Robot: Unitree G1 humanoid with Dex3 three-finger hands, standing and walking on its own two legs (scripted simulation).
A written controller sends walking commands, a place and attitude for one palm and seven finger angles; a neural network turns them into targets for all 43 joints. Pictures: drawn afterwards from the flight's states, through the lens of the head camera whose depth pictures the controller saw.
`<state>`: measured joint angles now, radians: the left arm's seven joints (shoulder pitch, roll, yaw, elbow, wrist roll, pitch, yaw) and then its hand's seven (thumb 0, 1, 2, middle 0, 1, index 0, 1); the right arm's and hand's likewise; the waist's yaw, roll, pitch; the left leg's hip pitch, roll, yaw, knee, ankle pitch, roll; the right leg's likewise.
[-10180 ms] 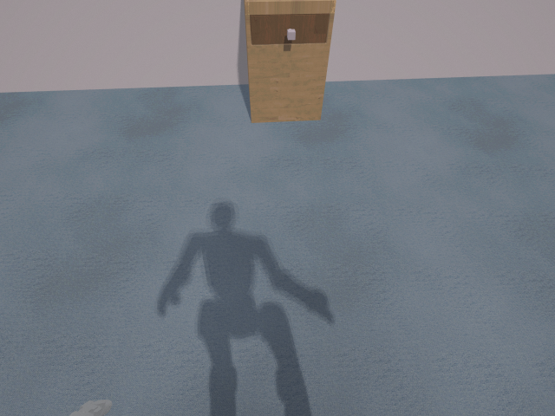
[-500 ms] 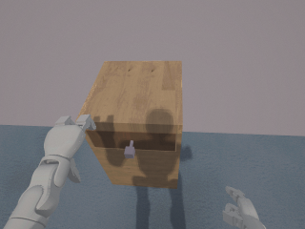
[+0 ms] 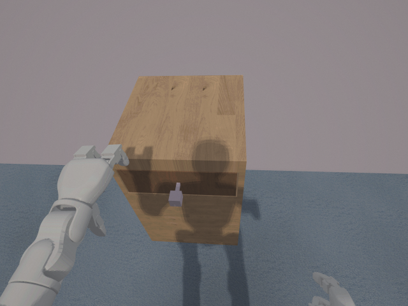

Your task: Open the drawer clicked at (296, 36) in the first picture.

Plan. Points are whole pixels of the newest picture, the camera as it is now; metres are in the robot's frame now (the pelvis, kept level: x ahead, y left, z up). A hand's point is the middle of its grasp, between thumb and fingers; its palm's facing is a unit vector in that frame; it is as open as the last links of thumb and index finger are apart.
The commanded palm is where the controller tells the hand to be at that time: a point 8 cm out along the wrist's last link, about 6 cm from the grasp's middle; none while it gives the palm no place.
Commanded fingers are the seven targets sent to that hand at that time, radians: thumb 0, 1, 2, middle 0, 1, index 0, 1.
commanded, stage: move the hooked fingers above the handle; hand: left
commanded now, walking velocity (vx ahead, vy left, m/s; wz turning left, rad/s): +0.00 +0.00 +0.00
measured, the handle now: (176, 193) +0.48 +0.16 -0.22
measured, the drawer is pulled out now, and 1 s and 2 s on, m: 0.00 0.00 0.00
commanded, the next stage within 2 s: none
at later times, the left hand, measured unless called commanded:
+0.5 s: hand (120, 195) +0.33 +0.23 +0.00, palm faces -0.07 -0.06 -1.00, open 13.9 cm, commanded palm +0.32 +0.23 +0.06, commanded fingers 0.00 -0.50 0.30 -0.30 -1.20 -0.30 -1.20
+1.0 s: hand (144, 198) +0.37 +0.21 -0.08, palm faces -0.10 -0.04 -0.99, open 13.9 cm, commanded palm +0.36 +0.20 -0.02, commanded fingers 0.00 -0.50 0.30 -0.30 -1.20 -0.30 -1.20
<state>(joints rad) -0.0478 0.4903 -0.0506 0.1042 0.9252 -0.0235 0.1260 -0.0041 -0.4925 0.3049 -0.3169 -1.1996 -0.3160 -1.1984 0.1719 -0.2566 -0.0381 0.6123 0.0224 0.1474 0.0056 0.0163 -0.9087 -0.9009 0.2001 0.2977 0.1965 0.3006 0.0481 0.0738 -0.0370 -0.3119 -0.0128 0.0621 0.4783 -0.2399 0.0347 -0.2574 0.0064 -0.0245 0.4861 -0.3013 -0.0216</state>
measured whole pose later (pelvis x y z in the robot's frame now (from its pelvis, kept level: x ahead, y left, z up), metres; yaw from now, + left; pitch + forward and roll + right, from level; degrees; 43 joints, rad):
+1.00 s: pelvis +0.00 -0.01 -0.04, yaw -1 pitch +17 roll +0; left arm -0.36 0.37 -0.07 0.78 1.10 -0.08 0.42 0.00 -0.49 0.31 -0.31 -1.20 -0.31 -1.20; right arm 0.26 -0.24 -0.08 0.67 -0.01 0.14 0.00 0.01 -0.91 -0.90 0.20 0.30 0.20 0.30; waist -0.04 0.04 -0.17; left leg -0.75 0.03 0.06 0.84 -0.39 0.02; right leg -0.69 0.03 -0.03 0.83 -0.45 -0.04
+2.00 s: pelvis -0.03 +0.00 -0.10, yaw -2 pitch +27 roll -3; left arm -0.70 0.35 -0.06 1.10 1.14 0.01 0.54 0.00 -0.49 0.31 -0.32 -1.20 -0.31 -1.20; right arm 0.28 -0.22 -0.05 0.70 -0.05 0.11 0.02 0.01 -0.91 -0.90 0.20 0.30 0.20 0.30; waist -0.12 0.05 -0.22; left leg -1.17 0.04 0.04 1.16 -0.47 0.04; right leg -1.09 0.04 -0.05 1.13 -0.52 -0.03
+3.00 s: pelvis -0.04 +0.00 -0.13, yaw -2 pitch +31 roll -3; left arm -0.73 0.35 -0.03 1.10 1.17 0.01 0.61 0.00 -0.49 0.31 -0.32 -1.20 -0.31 -1.20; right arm 0.23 -0.22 -0.06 0.70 -0.07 0.10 0.04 0.01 -0.91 -0.90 0.20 0.30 0.20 0.30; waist -0.13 0.06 -0.23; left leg -1.34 0.05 0.03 1.31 -0.52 0.05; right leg -1.26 0.04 -0.06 1.28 -0.57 -0.03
